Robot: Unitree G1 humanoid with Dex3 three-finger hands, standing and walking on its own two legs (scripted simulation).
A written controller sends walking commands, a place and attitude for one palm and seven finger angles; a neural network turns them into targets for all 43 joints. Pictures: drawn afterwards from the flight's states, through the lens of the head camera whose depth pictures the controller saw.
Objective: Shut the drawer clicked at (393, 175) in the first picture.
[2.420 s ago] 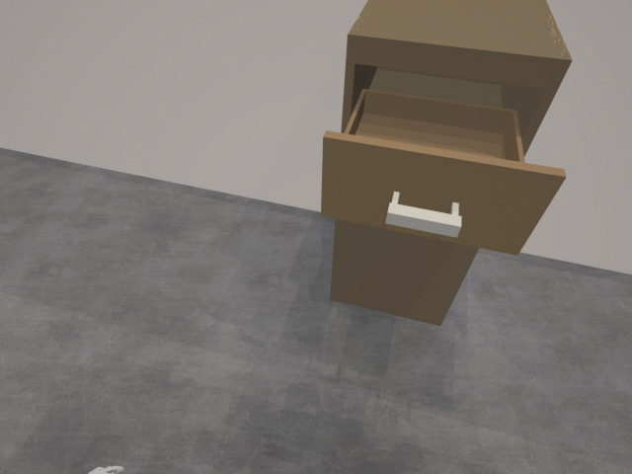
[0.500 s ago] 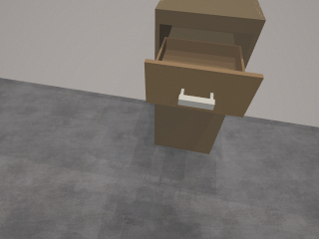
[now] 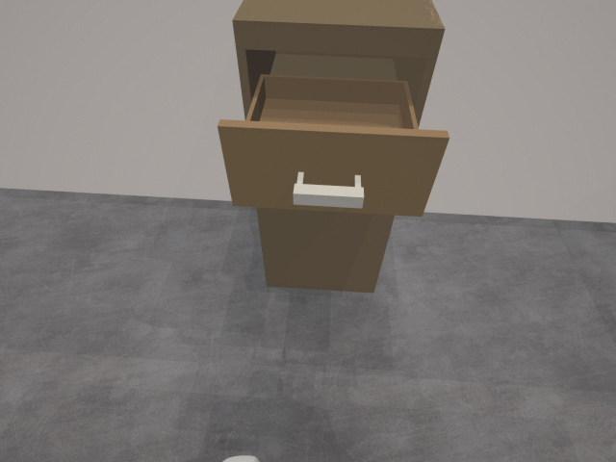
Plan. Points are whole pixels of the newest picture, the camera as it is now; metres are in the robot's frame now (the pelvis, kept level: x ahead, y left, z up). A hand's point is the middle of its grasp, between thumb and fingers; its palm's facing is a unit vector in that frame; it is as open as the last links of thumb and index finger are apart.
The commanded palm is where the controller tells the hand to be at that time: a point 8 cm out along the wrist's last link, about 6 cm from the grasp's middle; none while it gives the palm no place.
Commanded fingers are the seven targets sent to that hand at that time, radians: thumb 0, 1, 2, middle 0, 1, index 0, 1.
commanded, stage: take the last steps up to it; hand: left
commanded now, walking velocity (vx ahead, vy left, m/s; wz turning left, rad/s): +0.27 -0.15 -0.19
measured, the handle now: (328, 187) +0.53 +0.01 +0.05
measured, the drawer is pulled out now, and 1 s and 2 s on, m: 0.28 0.28 0.28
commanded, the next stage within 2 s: come to a stop and stand still in 0.56 s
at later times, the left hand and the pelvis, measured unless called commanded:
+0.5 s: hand (192, 433) +0.19 +0.20 -0.17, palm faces -0.09 -0.99 -0.11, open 7.4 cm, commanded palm none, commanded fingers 0.00 0.90 0.90 -0.20 -0.30 -0.20 -0.30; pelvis +0.12 +0.02 +0.02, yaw -8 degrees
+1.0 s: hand (276, 342) +0.34 +0.09 -0.16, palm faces -0.11 -0.98 -0.18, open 7.3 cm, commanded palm none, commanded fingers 0.00 0.90 0.90 -0.20 -0.30 -0.20 -0.30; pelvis +0.20 -0.06 +0.00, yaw -6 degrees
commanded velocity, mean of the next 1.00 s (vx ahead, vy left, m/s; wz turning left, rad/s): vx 0.05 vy -0.03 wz -0.05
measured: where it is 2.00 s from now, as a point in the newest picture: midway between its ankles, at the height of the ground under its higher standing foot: outside the picture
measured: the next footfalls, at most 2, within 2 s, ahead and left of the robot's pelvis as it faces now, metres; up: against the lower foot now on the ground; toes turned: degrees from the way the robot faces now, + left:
left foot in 0.28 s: +0.17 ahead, +0.12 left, +0.00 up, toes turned +2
right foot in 0.76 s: +0.27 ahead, -0.21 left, +0.00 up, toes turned -15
